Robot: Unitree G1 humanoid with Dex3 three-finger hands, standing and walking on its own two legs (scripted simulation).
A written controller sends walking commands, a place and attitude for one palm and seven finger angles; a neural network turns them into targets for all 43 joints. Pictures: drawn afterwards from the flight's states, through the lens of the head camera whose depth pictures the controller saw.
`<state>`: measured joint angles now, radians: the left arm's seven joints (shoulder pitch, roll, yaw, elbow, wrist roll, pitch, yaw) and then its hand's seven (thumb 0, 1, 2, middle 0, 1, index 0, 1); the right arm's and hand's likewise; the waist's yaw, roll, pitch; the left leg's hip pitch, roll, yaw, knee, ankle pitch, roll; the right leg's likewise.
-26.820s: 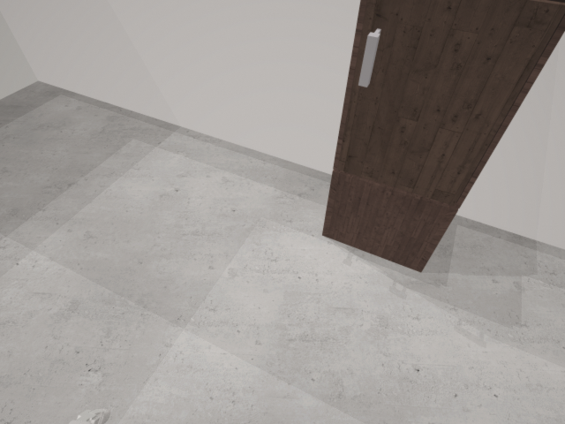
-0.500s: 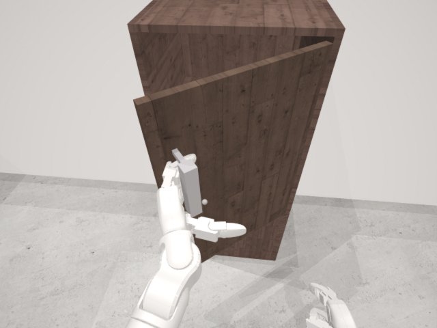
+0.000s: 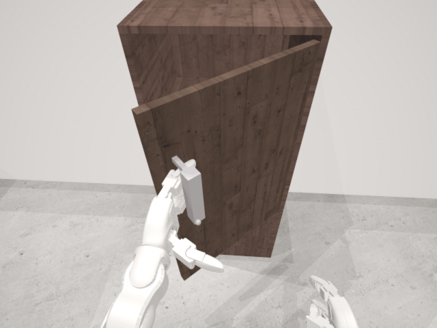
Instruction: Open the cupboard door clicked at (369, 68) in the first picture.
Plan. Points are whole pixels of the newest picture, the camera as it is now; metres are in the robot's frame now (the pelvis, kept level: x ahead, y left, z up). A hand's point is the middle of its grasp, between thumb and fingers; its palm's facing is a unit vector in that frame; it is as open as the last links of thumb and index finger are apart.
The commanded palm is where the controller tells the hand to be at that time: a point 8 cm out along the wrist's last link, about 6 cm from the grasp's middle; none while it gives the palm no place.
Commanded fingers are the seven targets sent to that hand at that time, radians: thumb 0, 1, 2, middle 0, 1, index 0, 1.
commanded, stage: slide the hand sideways off the handle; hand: left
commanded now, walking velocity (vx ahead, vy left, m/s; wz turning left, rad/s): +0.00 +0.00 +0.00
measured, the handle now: (187, 189) +0.34 +0.08 +0.10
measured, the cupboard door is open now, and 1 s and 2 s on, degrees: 42 41 41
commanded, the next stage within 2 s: draw the hand back to the body in 0.74 s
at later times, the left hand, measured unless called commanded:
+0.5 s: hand (161, 246) +0.23 +0.11 +0.10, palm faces -0.03 -1.00 -0.04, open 16.2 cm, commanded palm +0.19 +0.17 +0.10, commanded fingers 0.00 -0.50 0.30 -0.15 -0.30 -0.15 -0.30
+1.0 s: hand (131, 258) +0.20 +0.15 +0.10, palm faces -0.04 -1.00 -0.05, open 16.3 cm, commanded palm +0.17 +0.21 +0.11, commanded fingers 0.00 -0.50 0.30 -0.15 -0.30 -0.15 -0.30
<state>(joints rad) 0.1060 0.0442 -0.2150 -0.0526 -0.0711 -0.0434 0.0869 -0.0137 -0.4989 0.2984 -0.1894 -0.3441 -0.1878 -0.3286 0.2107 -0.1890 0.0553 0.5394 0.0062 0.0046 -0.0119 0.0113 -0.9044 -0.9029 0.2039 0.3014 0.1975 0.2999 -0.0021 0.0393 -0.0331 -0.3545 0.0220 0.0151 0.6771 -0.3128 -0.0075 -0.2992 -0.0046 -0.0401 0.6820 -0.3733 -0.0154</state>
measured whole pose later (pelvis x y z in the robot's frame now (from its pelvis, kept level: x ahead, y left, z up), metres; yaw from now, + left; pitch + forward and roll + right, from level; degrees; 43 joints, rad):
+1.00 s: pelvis +0.01 +0.00 -0.01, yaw +1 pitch +2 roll -1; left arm 0.48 0.20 0.03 -0.35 -0.22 -0.13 -0.17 -0.01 -0.50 0.30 -0.15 -0.30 -0.15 -0.30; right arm 0.25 -0.22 0.04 0.52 0.03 -0.19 -0.06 0.01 -0.90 -0.90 0.20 0.30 0.20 0.30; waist 0.02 0.06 -0.07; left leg -0.45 0.02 -0.02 0.79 -0.37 -0.01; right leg -0.37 0.00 -0.07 0.76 -0.43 -0.01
